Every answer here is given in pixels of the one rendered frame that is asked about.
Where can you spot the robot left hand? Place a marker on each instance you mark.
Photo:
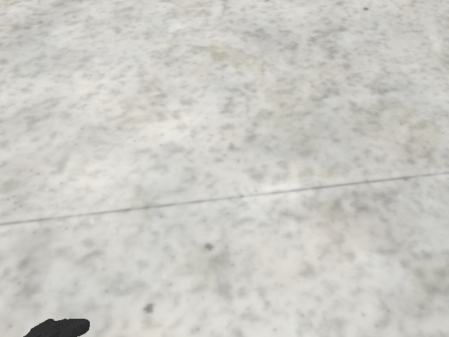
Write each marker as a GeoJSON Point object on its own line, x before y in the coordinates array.
{"type": "Point", "coordinates": [60, 328]}

